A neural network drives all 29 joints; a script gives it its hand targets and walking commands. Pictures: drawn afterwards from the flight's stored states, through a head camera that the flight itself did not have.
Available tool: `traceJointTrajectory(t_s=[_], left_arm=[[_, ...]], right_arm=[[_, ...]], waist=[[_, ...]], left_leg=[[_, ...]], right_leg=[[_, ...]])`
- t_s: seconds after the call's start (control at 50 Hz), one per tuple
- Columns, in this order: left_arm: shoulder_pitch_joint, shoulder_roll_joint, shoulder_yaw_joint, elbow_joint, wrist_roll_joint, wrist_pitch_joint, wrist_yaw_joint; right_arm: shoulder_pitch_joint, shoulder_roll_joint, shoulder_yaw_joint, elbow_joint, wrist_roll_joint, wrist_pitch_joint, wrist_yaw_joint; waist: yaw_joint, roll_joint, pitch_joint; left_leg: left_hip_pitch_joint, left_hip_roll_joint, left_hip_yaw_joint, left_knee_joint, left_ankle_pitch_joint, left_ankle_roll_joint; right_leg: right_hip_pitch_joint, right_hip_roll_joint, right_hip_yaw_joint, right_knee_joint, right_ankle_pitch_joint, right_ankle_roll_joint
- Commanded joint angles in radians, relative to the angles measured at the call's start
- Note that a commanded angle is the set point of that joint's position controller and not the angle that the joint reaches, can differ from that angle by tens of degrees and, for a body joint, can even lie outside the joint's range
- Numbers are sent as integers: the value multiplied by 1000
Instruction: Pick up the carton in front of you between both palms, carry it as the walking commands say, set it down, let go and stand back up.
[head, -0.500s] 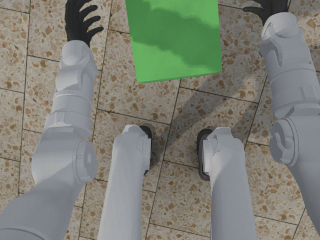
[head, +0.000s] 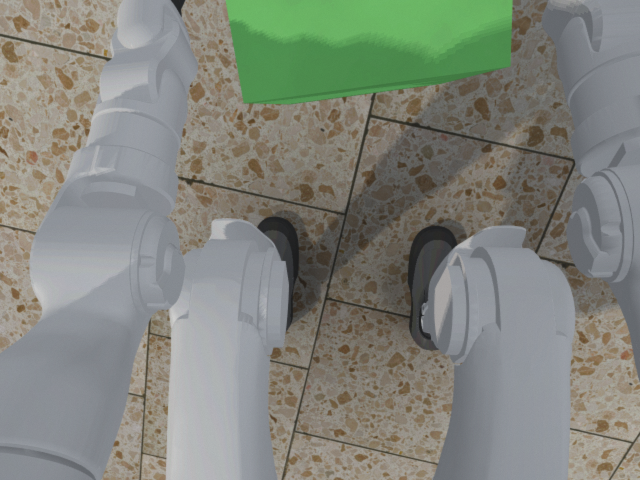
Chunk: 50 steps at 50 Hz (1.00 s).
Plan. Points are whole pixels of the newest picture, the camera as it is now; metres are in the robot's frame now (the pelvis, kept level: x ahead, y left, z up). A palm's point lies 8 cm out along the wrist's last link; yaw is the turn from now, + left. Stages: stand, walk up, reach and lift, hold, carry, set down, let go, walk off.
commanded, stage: reach and lift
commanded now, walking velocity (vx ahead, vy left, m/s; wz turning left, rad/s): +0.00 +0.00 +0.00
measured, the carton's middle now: out of the picture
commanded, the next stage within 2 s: none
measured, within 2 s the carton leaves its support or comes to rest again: leaves its support in 0.70 s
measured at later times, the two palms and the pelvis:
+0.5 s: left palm out of the picture +0.52 +0.15 -0.17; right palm out of the picture +0.55 -0.15 -0.18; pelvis -0.01 +0.00 +0.00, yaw +0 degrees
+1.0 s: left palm out of the picture +0.51 +0.14 -0.05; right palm out of the picture +0.53 -0.15 -0.06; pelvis +0.00 +0.00 +0.03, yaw -2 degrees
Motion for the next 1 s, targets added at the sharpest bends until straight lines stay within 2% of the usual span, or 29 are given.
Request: traceJointTrajectory(t_s=[0.0, 0.14, 0.24, 0.34, 0.4, 0.44, 0.5, 0.54, 0.58, 0.66, 0.74, 0.8, 0.84, 0.88, 0.92, 0.98], left_arm=[[-168, 110, 1, -109, -12, -32, 6], [-150, 88, -2, -93, -9, -30, 5], [-197, 89, -5, -91, -4, -27, 7], [-274, 4, -51, -85, -20, -25, 4], [-283, -56, -28, -65, 18, -24, 4], [-379, -281, -73, -96, 32, -19, -40], [-555, -681, -118, -130, 88, 24, -156], [-595, -812, -115, -171, 121, 59, -220], [-587, -900, -108, -206, 137, 82, -260], [-558, -1028, -144, -280, 97, 113, -290], [-544, -1132, -233, -391, 36, 145, -288], [-554, -1179, -306, -494, 19, 182, -285], [-546, -1196, -341, -562, 33, 205, -278], [-525, -1208, -346, -589, 67, 229, -276], [-479, -1221, -310, -541, 118, 257, -283], [-412, -1233, -200, -424, 217, 291, -297]], right_arm=[[-260, -86, 10, -128, 13, -29, -4], [-210, -60, -12, -79, -9, -22, -9], [-258, -51, -2, -73, -1, -22, -10], [-337, 49, 67, -72, 30, -20, -5], [-350, 94, 55, -61, 0, -17, -3], [-432, 346, 103, -70, -6, -11, 40], [-527, 775, 126, -70, -57, 20, 154], [-491, 925, 78, -91, -102, 47, 208], [-465, 1003, 44, -127, -132, 64, 238], [-470, 1108, 75, -241, -106, 82, 259], [-516, 1201, 183, -432, -41, 96, 237], [-488, 1276, 231, -556, -41, 135, 216], [-445, 1334, 246, -602, -53, 169, 205], [-390, 1376, 235, -590, -78, 204, 206], [-329, 1409, 192, -517, -121, 236, 218], [-265, 1421, 81, -386, -210, 268, 240]], waist=[[35, -118, -1364], [12, -102, -1243], [20, -97, -1214], [27, -105, -1195], [20, -97, -1177], [25, -109, -1174], [13, -100, -1124], [6, -95, -1099], [-1, -82, -1096], [-3, -81, -1266], [-14, -114, -1588], [-25, -127, -1811], [-18, -124, -1888], [-9, -114, -1848], [2, -110, -1699], [8, -110, -1461]], left_leg=[[627, -1, 95, -118, 484, -3], [550, -3, 92, -134, 382, -6], [535, -3, 92, -147, 326, -6], [552, -13, 92, -158, 295, 1], [578, -26, 91, -162, 287, -1], [577, -43, 96, -159, 299, 6], [539, -68, 103, -135, 283, 16], [510, -80, 114, -123, 269, 19], [493, -88, 118, -116, 292, 20], [551, -97, 127, -99, 417, 23], [649, -103, 141, -96, 535, 20], [674, -110, 156, -122, 545, 8], [705, -119, 163, -156, 521, 2], [703, -126, 165, -201, 452, 3], [652, -127, 164, -257, 337, 7], [571, -126, 155, -338, 179, 24]], right_leg=[[672, -10, -62, -140, 441, -1], [584, -7, -60, -170, 345, -6], [565, -9, -55, -185, 285, -11], [568, -1, -52, -199, 250, -10], [568, 10, -58, -205, 240, -10], [565, 27, -64, -204, 249, -15], [511, 55, -70, -186, 243, -23], [485, 71, -87, -180, 244, -30], [459, 80, -98, -173, 267, -33], [522, 87, -112, -152, 386, -35], [717, 93, -123, -149, 537, -27], [870, 104, -135, -171, 596, -18], [892, 115, -147, -201, 569, -9], [843, 123, -154, -247, 487, -6], [749, 125, -155, -306, 361, -7], [629, 130, -150, -393, 186, -15]])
